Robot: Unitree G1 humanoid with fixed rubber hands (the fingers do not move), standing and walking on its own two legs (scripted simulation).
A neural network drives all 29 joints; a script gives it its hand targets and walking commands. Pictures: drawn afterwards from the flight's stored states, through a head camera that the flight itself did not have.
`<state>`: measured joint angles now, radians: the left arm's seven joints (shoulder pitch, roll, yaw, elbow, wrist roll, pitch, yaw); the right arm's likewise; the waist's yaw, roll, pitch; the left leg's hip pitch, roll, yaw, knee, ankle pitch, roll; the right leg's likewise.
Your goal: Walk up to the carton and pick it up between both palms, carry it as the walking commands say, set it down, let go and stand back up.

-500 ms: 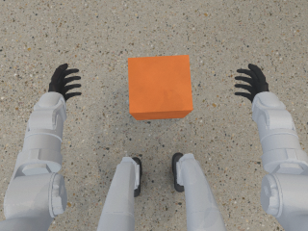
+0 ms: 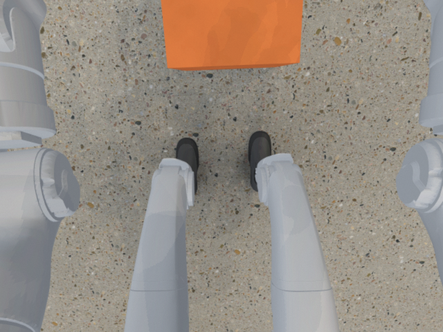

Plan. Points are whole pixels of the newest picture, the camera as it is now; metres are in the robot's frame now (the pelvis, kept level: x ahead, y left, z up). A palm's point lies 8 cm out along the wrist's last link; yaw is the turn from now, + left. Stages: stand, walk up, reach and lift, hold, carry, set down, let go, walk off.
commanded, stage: reach and lift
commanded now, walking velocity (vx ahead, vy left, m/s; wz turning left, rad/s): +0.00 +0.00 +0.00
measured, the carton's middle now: (230, 12) +0.56 -0.01 -0.51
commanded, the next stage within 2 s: none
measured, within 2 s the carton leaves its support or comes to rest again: neither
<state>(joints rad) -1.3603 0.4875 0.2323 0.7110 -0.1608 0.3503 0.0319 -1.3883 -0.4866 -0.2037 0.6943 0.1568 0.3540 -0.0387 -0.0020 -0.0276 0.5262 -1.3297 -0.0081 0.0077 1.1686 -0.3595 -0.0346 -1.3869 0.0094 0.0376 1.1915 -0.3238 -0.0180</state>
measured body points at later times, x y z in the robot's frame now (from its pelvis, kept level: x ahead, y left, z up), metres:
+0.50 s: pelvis -0.03 +0.01 -0.09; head +0.35 -0.01 +0.14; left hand +0.57 +0.22 -0.22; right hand +0.57 -0.22 -0.22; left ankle +0.09 +0.14 -0.61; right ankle +0.11 -0.11 -0.61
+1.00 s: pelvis -0.02 +0.00 -0.22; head +0.36 -0.01 -0.01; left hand +0.57 +0.22 -0.37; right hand +0.57 -0.22 -0.38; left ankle +0.09 +0.14 -0.61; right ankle +0.11 -0.11 -0.61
